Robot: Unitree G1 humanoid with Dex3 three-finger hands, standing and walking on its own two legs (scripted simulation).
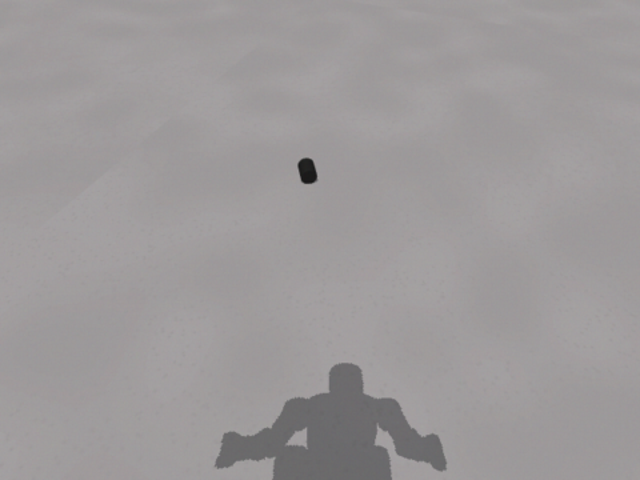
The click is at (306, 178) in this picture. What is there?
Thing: lying can
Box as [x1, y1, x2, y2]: [298, 158, 316, 183]
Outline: 304,158 300,160 298,163 299,172 302,181 305,183 310,183 315,180 316,173 313,162 308,158
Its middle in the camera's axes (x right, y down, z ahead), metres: -0.05 -0.37 +1.92
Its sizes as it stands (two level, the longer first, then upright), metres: 0.101 0.081 0.081
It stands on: the floor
